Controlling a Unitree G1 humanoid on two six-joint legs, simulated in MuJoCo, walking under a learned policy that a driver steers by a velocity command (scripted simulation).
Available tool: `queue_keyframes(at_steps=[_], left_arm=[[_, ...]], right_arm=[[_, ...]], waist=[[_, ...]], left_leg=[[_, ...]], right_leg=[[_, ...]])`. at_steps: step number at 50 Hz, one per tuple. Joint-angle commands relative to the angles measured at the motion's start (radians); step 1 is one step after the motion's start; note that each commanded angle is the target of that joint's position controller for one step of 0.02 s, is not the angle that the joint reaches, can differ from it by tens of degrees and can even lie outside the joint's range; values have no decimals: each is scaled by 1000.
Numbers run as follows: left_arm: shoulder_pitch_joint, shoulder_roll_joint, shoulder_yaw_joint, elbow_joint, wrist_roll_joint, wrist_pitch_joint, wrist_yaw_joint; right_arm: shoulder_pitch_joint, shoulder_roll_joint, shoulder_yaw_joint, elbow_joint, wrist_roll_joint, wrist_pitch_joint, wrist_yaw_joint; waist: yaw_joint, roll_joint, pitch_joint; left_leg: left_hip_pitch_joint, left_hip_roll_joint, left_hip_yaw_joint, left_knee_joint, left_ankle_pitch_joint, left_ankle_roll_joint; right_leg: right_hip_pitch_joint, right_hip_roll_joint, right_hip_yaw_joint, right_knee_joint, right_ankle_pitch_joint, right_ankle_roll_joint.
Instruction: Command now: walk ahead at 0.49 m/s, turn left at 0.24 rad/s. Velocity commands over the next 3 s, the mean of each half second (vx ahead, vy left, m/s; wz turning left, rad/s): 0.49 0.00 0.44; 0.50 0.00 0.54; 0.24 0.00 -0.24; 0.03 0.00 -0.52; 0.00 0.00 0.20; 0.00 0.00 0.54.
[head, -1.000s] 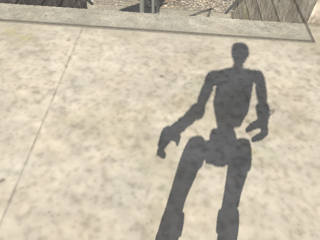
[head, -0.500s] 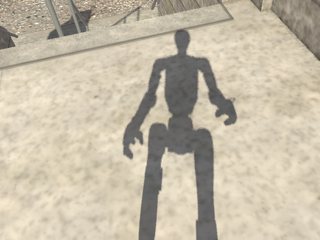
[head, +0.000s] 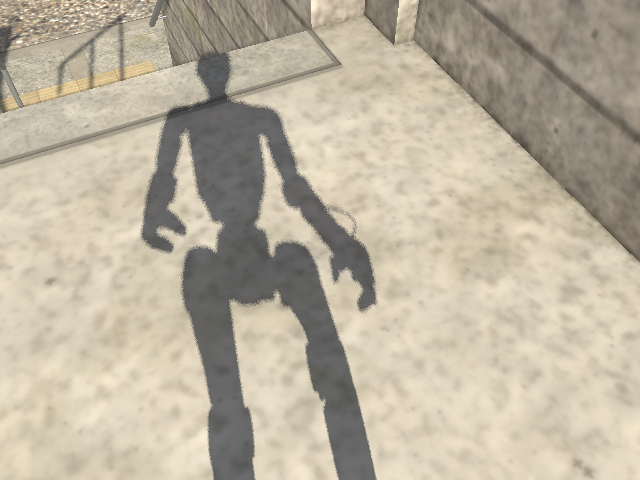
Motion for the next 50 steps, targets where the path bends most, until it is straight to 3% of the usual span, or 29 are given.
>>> queue_keyframes(at_steps=[1,4,6,8,9,10,11,12,13,14,15,16,18,22,26,29,31,33,34,35,36,37,38,39,40,41,43,46,50], left_arm=[[-13,21,-8,-76,10,-19,-8],[-104,48,-3,-93,-8,-27,-18],[-132,76,8,-107,-15,-30,-19],[-114,96,24,-108,-19,-34,-16],[-64,108,35,-96,-19,-35,-12],[28,135,51,-82,-15,-36,-5],[189,203,70,-67,0,-33,5],[233,273,86,-42,12,-16,-4],[202,185,71,-44,2,-16,-10],[162,130,55,-46,-6,-17,-9],[109,98,43,-47,0,-18,-10],[73,73,37,-40,5,-17,-11],[53,66,39,-24,8,-26,-8],[77,106,57,22,0,-35,-1],[92,149,68,54,-6,-23,7],[132,180,77,84,-20,-13,7],[147,197,83,99,-30,-2,7],[146,230,92,102,-36,11,13],[142,242,95,101,-40,20,16],[138,228,88,95,-41,23,20],[170,163,63,73,-7,17,21],[248,52,23,11,14,-10,7],[117,154,41,0,-23,-40,-4],[46,177,46,-30,-49,-53,-8],[41,162,41,-23,-33,-60,1],[47,164,46,-16,-7,-59,8],[77,159,49,-9,6,-38,6],[37,117,37,-19,15,-16,8],[-80,62,10,-26,3,-22,-11]], right_arm=[[-84,-167,-37,-85,13,-11,-17],[-26,-192,-45,-75,20,4,-20],[7,-192,-44,-70,26,12,-22],[17,-187,-43,-70,24,20,-23],[20,-165,-37,-73,19,23,-23],[17,-127,-24,-81,12,22,-22],[24,-47,3,-105,-8,18,-19],[133,-24,13,-144,26,5,-21],[105,-122,-11,-121,44,11,-27],[25,-157,-22,-130,37,18,-26],[-4,-145,-23,-129,25,26,-27],[-26,-134,-25,-137,17,31,-24],[-40,-100,-22,-147,18,45,-14],[-116,-63,-9,-183,7,56,-3],[-233,-46,6,-214,8,46,24],[-318,-53,9,-248,12,44,40],[-346,-69,4,-270,12,45,49],[-305,-105,-14,-274,7,51,50],[-211,-138,-34,-256,6,56,46],[-42,-190,-66,-212,11,62,34],[98,-270,-93,-180,18,74,11],[44,-356,-94,-206,17,59,12],[67,-264,-71,-222,14,45,17],[31,-220,-57,-207,8,32,19],[-27,-199,-49,-209,11,26,18],[-85,-176,-43,-218,5,25,15],[-131,-154,-34,-228,-10,21,8],[-100,-169,-37,-195,-2,15,-9],[-49,-155,-24,-143,-1,16,-23]], waist=[[44,116,-19],[9,116,-21],[6,115,-26],[33,119,-35],[61,120,-51],[112,110,-93],[171,-41,-227],[113,-339,-303],[127,-208,-210],[133,-127,-111],[110,-72,-74],[91,-74,-38],[68,-91,-16],[70,-35,0],[106,-18,23],[127,-12,50],[120,-17,52],[77,-51,-3],[18,-57,-63],[-72,-34,-150],[-109,107,-238],[17,308,-364],[-75,172,-391],[-65,139,-240],[-17,54,-157],[24,45,-113],[71,82,-95],[68,70,-61],[5,106,-39]], left_leg=[[-67,229,-237,-169,105,205],[-97,220,-236,-143,70,165],[-68,231,-276,-101,2,138],[-60,229,-309,-32,-57,105],[-78,205,-308,25,-69,83],[-123,155,-277,154,-62,49],[-243,78,-175,479,-244,1],[-508,17,-76,763,-464,-33],[-603,82,-105,900,-393,-44],[-623,111,-97,932,-297,-45],[-584,139,-86,920,-221,-52],[-564,160,-86,884,-177,-58],[-504,185,-68,845,-124,-65],[-538,191,-59,700,-25,-86],[-479,182,-3,461,150,-70],[-454,170,39,357,149,-41],[-432,150,70,313,86,-9],[-314,86,129,297,-16,34],[-181,42,154,276,-39,63],[70,5,149,220,19,102],[382,157,-95,218,50,164],[628,392,-699,79,-202,353],[620,408,-764,-33,-285,332],[503,380,-622,-52,-212,291],[353,335,-508,-50,-94,260],[229,298,-427,-56,25,241],[101,260,-362,-97,155,243],[2,224,-272,-112,269,243],[-7,170,-134,-114,242,168]], right_leg=[[47,-15,-8,-223,108,28],[146,28,-5,-375,306,43],[190,39,12,-445,324,38],[275,42,8,-500,294,18],[358,40,0,-523,263,1],[489,-3,27,-548,223,-31],[708,-206,227,-571,139,-100],[849,-396,666,-700,-106,-242],[778,-371,705,-748,-277,-244],[690,-329,542,-749,-200,-212],[606,-279,412,-758,-52,-192],[545,-241,319,-777,57,-185],[468,-206,186,-819,198,-174],[483,-216,43,-853,380,-195],[495,-199,-91,-862,411,-171],[543,-218,-144,-852,430,-153],[598,-233,-176,-807,545,-137],[632,-230,-219,-673,886,-115],[621,-217,-242,-527,1022,-101],[518,-182,-269,-313,1004,-70],[238,-129,-264,10,512,-25],[-145,76,-112,317,-271,23],[-241,45,51,384,-234,10],[-294,9,36,342,-127,-5],[-249,-33,31,263,-44,-7],[-183,-59,32,186,4,3],[-89,-76,33,125,51,23],[-79,-60,3,2,127,65],[-21,-39,-31,-305,441,63]])
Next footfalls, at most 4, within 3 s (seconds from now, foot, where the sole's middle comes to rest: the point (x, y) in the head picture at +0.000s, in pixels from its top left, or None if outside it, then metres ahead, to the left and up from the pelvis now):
0.22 right None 0.28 -0.14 -0.78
0.70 left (230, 475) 0.48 0.18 -0.78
1.20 right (242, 324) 0.84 0.17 -0.78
1.66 left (152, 361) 0.75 0.37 -0.78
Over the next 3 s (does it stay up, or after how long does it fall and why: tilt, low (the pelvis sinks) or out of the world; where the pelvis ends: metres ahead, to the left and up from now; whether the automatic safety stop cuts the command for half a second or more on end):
stays up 0.70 0.25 0.00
